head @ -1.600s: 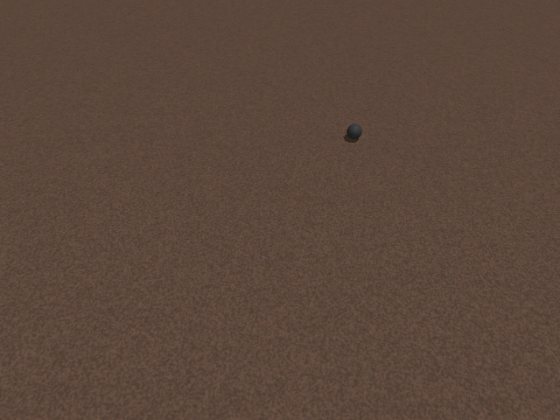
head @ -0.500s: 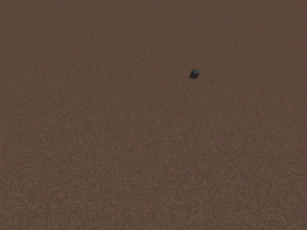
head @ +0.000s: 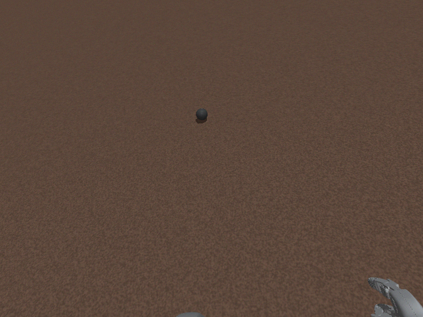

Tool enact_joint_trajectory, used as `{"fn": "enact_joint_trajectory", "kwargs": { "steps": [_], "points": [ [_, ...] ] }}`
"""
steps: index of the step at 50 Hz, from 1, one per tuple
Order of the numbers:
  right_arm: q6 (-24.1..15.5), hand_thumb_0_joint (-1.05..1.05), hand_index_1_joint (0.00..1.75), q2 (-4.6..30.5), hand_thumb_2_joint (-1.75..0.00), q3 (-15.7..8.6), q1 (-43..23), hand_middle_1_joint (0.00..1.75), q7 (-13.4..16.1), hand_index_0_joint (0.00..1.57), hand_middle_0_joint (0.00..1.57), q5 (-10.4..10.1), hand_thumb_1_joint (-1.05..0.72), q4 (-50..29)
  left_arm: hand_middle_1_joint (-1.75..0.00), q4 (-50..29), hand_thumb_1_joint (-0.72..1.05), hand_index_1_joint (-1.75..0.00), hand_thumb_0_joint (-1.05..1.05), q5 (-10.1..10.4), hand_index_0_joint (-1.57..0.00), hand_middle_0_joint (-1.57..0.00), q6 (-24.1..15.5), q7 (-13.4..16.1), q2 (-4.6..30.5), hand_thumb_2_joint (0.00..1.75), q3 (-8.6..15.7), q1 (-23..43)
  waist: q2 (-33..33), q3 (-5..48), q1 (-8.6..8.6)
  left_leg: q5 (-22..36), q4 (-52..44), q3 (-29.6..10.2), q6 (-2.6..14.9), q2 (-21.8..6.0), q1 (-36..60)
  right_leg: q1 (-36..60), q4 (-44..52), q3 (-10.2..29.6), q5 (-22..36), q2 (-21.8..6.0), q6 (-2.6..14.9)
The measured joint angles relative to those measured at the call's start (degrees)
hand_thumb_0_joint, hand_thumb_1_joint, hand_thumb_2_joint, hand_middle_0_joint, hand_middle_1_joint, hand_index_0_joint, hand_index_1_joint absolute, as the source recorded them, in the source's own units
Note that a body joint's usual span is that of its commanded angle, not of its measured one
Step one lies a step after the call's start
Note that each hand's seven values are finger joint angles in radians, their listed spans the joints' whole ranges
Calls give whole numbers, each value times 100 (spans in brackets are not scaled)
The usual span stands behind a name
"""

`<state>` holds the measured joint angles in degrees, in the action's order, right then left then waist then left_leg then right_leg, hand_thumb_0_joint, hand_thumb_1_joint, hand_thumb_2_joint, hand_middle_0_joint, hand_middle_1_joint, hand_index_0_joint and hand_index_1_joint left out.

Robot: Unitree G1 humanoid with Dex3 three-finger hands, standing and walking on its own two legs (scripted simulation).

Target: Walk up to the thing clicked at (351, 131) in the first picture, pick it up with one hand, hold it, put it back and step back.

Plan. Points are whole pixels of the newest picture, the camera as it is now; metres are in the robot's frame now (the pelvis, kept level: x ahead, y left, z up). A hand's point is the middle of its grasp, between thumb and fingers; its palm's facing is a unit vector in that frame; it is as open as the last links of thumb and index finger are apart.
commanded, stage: walk up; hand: left
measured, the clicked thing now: (201, 114) +1.57 +0.24 -0.71
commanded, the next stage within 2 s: none
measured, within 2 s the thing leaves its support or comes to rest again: neither
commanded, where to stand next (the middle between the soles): +1.30 +0.57 m, yaw -76 degrees
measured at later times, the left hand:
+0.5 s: hand (101, 184) +0.50 +0.37 -0.11, palm faces -0.41 -0.77 -0.50, open 7.4 cm
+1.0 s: hand (121, 128) +0.77 +0.39 -0.12, palm faces -0.53 -0.63 -0.56, open 7.4 cm
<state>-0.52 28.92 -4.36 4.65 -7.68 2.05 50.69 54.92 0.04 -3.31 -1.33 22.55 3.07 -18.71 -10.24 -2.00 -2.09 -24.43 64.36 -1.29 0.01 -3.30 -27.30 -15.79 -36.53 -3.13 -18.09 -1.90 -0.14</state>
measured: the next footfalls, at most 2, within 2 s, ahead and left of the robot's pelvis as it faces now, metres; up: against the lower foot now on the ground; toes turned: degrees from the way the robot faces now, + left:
left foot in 0.28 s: +0.35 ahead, +0.21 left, +0.00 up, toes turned -11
right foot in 0.70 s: +0.48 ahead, -0.02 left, +0.00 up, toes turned -36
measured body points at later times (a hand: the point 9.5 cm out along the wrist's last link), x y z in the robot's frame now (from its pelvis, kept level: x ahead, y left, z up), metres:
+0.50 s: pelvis +0.28 +0.13 +0.01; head +0.30 +0.12 +0.46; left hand +0.52 +0.41 -0.07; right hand +0.18 -0.20 -0.09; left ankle +0.31 +0.21 -0.72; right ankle +0.28 +0.01 -0.66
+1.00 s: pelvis +0.55 +0.17 -0.02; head +0.55 +0.12 +0.43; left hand +0.79 +0.42 -0.08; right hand +0.49 -0.19 -0.12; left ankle +0.74 +0.27 -0.68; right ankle +0.45 +0.00 -0.72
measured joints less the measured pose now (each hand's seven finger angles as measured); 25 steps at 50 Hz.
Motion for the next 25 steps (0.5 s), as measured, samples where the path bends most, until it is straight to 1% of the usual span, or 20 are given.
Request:
{"fn": "enact_joint_trajectory", "kwargs": {
  "steps": [3,6,9,11,12,13,14,15,16,17,18,19,20,22,25],
  "points": [
    [0,1,30,-157,-90,87,-13,30,-140,20,20,24,-91,-263,-30,40,90,-30,0,12,-20,-21,-71,23,-125,90,-93,-217,132,-24,-30,673,-552,-98,-69,-132,-576,477,677,324,155,16,-70],
    [56,1,30,-195,-90,120,56,30,-244,20,20,75,-91,-427,-30,7,90,-30,0,15,-21,-21,-158,39,-158,90,-122,-387,258,21,-17,1211,-1030,-227,-178,-252,-941,814,1137,632,162,-18,-103],
    [106,1,30,-118,-90,73,116,30,-263,20,20,118,-91,-482,-30,-81,90,-30,0,-10,-21,-21,-216,63,-92,90,-120,-451,300,30,51,1476,-1664,-322,-225,-320,-973,1039,1289,880,-11,-61,-183],
    [116,1,30,-49,-90,-1,174,30,-250,20,20,117,-91,-493,-30,-124,90,-30,0,-48,-21,-22,-216,93,25,90,-104,-418,322,13,124,1499,-2108,-292,-178,-333,-763,1148,1183,1017,-264,-112,-288],
    [107,1,30,-19,-90,-44,224,30,-237,20,20,107,-91,-504,-30,-134,90,-30,0,-68,-21,-22,-197,115,107,90,-90,-387,360,12,165,1452,-2277,-232,-140,-311,-583,1169,1030,1098,-454,-162,-340],
    [79,1,30,9,-90,-86,292,30,-220,20,20,96,-91,-533,-30,-150,89,-30,0,-91,-21,-22,-168,143,211,90,-70,-364,430,21,204,1357,-2464,-168,-86,-261,-330,1112,714,1208,-723,-227,-329],
    [14,1,30,24,-90,-136,351,30,-177,20,20,96,-91,-575,-30,-148,89,-30,0,-117,-21,-22,-134,188,329,90,-42,-310,530,11,275,1326,-2489,-117,-124,-180,-188,862,45,1239,-952,-320,-251],
    [-50,1,30,-33,-90,-191,388,30,-89,20,20,93,-91,-602,-30,-104,90,-30,0,-119,-21,-22,-72,251,458,90,-10,-150,696,-88,371,1159,-2152,14,-144,-86,-231,490,-935,1308,-1115,-366,-78],
    [-85,1,30,-106,-90,-208,437,30,-3,20,20,47,-91,-591,-30,-71,90,-30,1,-96,-21,-21,-12,319,559,90,7,26,824,-179,441,977,-1930,148,-128,-50,-220,70,-1914,1352,-1163,-280,97],
    [-78,1,30,-190,-90,-205,497,30,60,20,20,-14,-91,-537,-30,-59,90,-30,1,-76,-20,-21,8,365,638,90,12,191,930,-238,504,881,-1918,265,-95,-27,-122,-330,-2686,1281,-1031,-178,230],
    [-39,1,30,-269,-90,-190,575,30,102,20,20,-40,-91,-473,-30,-70,90,-30,1,-47,-20,-21,0,372,695,90,15,332,1014,-268,563,856,-2047,368,-53,-6,28,-682,-3172,1095,-784,-122,298],
    [2,1,30,-331,-90,-167,666,30,125,20,20,-31,-91,-416,-30,-96,90,-30,1,-2,-20,-21,-25,349,732,90,19,442,1069,-273,613,864,-2241,465,-2,7,202,-974,-3390,846,-539,-109,312],
    [30,1,30,-371,-90,-146,767,30,136,20,20,-8,-91,-372,-30,-128,91,-30,1,41,-20,-21,-53,308,753,90,24,520,1097,-260,657,879,-2459,566,59,17,390,-1202,-3398,588,-330,-120,288],
    [43,1,30,-407,-90,-118,983,30,148,20,20,32,-91,-336,-30,-183,91,-30,1,90,-20,-21,-73,217,770,90,27,597,1114,-202,747,897,-2899,787,154,56,788,-1503,-3087,175,-93,-159,189],
    [9,1,30,-359,-90,-121,1298,30,160,20,20,57,-91,-370,-30,-249,91,-30,0,104,-20,-21,4,115,730,90,18,667,1042,-134,895,840,-3438,1100,251,166,1355,-1695,-2249,-156,40,-201,81]
  ]
}}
